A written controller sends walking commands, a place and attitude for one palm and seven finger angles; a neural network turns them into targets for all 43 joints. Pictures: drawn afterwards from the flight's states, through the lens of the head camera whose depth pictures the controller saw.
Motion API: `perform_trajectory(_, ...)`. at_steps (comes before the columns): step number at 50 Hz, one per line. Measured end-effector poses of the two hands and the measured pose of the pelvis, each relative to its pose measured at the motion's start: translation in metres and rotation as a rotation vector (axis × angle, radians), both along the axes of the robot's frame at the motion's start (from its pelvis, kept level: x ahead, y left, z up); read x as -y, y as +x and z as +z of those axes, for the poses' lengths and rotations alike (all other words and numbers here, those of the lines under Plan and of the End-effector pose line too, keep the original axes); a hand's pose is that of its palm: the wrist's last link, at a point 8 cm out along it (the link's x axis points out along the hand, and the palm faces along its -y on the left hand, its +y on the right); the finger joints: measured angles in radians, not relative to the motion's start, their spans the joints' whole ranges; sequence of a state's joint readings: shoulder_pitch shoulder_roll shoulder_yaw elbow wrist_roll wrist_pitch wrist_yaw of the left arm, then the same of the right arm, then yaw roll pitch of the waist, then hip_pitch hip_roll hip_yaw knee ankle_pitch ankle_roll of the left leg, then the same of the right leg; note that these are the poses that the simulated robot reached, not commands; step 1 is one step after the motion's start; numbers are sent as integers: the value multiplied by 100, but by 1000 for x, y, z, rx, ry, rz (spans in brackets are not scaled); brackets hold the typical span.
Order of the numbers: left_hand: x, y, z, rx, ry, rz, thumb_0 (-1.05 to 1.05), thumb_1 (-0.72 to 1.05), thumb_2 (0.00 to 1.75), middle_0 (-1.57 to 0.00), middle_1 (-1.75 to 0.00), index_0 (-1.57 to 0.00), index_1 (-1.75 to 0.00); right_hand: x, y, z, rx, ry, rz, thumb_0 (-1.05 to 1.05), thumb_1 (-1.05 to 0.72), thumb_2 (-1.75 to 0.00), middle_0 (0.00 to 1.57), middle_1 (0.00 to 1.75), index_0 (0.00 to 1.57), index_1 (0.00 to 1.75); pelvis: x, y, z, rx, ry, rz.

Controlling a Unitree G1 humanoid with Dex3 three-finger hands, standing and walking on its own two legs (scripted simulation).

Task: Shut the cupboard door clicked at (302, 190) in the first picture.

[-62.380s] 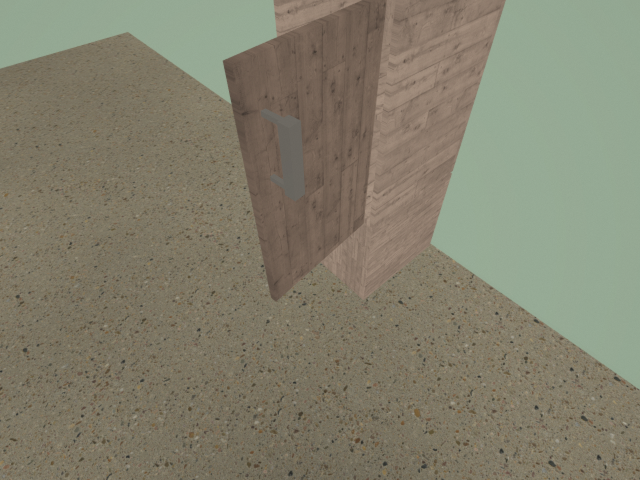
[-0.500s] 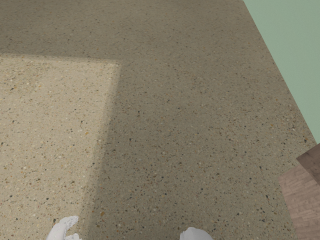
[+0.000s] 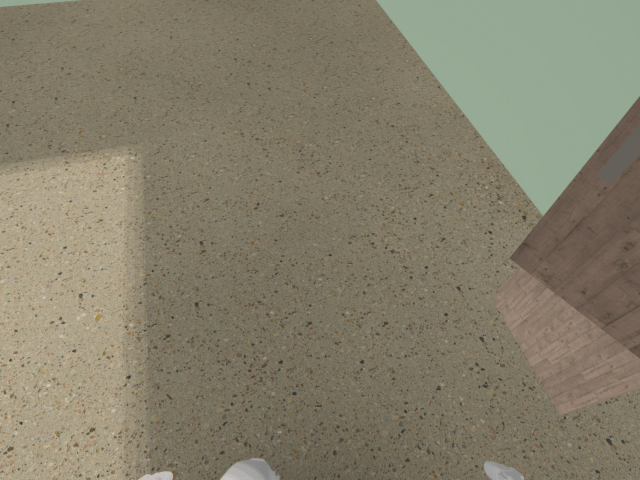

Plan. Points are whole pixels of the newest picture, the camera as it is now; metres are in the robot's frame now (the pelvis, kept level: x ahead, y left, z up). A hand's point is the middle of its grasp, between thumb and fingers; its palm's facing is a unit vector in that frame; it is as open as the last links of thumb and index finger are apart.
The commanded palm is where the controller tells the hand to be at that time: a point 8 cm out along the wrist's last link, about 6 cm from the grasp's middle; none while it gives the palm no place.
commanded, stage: turn to face it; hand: left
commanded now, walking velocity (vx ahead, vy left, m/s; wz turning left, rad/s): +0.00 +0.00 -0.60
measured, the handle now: out of the picture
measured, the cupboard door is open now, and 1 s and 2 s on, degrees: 25 25 25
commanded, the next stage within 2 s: take the last steps up to it in 1.18 s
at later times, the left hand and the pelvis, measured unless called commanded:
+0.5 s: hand (224, 443) +0.18 +0.15 -0.15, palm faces -0.30 -0.91 -0.30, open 7.4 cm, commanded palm none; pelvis +0.00 -0.02 -0.01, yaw -19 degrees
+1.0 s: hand (258, 415) +0.22 +0.11 -0.16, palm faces -0.53 -0.82 -0.22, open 7.4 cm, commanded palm none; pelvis +0.02 -0.02 +0.00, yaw -35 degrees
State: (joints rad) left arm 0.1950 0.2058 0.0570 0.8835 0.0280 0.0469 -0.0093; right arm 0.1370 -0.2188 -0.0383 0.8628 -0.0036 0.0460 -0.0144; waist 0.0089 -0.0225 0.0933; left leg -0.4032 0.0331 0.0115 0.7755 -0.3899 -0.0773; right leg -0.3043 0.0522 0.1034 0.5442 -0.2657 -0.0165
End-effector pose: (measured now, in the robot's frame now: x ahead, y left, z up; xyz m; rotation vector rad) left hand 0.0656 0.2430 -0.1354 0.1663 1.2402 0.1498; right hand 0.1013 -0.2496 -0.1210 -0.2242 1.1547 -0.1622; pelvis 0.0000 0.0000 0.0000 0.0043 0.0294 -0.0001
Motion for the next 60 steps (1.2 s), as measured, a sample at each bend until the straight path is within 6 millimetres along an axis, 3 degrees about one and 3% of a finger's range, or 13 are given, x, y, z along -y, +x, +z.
perform_trajectory(5, -20, 6, -14, -34, -15, -30, 0, 91, 89, -20, -30, -20, -30, -15, -5, 6, 48, -30, -20, 0, -90, -90, 20, 30, 20, 30, -15, 2, -6, 3, -19, -69)
perform_trajectory(13, -23, 48, 3, -2, 3, -135, 1, 91, 89, -19, -30, -20, -30, -13, -54, 11, -7, -21, -133, 0, -90, -90, 21, 30, 20, 30, -14, 3, 5, 25, -41, -176)
perform_trajectory(17, -5, 77, 11, 34, 25, -221, 0, 91, 89, -19, -30, -20, -30, 1, -88, -1, -45, 1, -220, 0, -90, -90, 21, 30, 20, 30, -5, 2, 2, 26, -35, -233)
perform_trajectory(21, 24, 107, 13, 100, 61, -316, 0, 91, 89, -19, -30, -20, -30, 23, -122, -25, -81, 29, -309, 0, -90, -90, 21, 30, 20, 30, 14, 1, -12, 24, -10, -286)
perform_trajectory(23, 38, 114, 15, 124, 75, -347, 0, 91, 89, -19, -30, -20, -30, 34, -136, -34, -112, 33, -346, 0, -90, -90, 21, 30, 20, 30, 18, -1, -15, 24, -18, -304)
perform_trajectory(30, 68, 114, 23, 85, 66, -419, 0, 91, 89, -20, -30, -20, -30, 47, -143, -16, -92, 28, -423, 1, -91, -90, 20, 30, 20, 30, 27, -1, 1, 15, 13, -381)
perform_trajectory(37, 77, 120, 11, 36, 21, -478, 0, 90, 89, -20, -30, -20, -30, 42, -130, -1, -24, 9, -478, 0, -91, -90, 20, 30, 20, 30, 22, 8, 3, 1, 13, -462)
perform_trajectory(42, 71, 139, -8, 13, -3, -509, 0, 90, 89, -20, -30, -20, -30, 27, -127, 0, 10, -30, -509, 0, -90, -90, 20, 30, 20, 30, 11, 19, -7, -13, -6, -518)
perform_trajectory(47, 78, 161, -3, 7, 2, -565, 0, 91, 89, -20, -30, -20, -30, 9, -148, 4, -33, -17, -551, 0, -90, -90, 20, 30, 20, 30, 13, 21, 0, 2, -16, -578)
perform_trajectory(51, 97, 175, 7, 26, 9, -618, 0, 91, 89, -19, -30, -20, -30, 3, -171, -1, -76, 16, -609, 0, -90, -90, 21, 30, 20, 30, 19, 22, 3, 2, -32, -618)
perform_trajectory(57, 135, 188, 9, 96, 36, -707, 0, 91, 89, -19, -30, -20, -30, 7, -213, -29, -132, 74, -718, 0, -90, -90, 21, 30, 20, 30, 37, 17, -11, 8, -19, -668)
perform_trajectory(60, 144, 183, 13, 87, 43, -725, 0, 91, 89, -19, -30, -20, -30, 11, -220, -28, -159, 77, -753, 0, -90, -90, 20, 30, 20, 30, 39, 17, -6, 9, -16, -681)
